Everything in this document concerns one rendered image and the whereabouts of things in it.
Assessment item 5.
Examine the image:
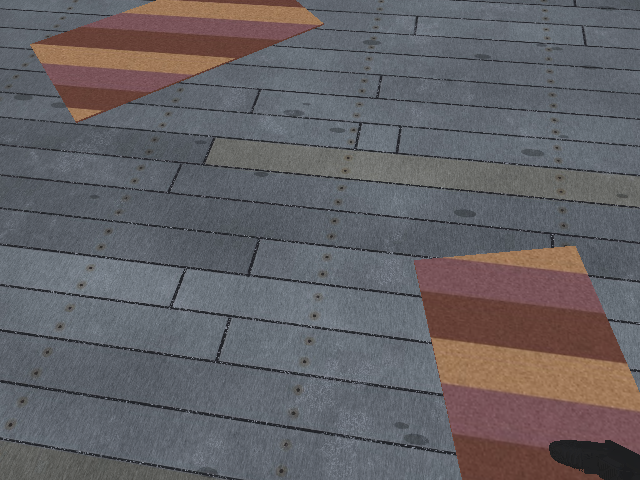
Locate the right robot hand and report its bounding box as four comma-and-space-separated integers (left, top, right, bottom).
549, 440, 640, 480

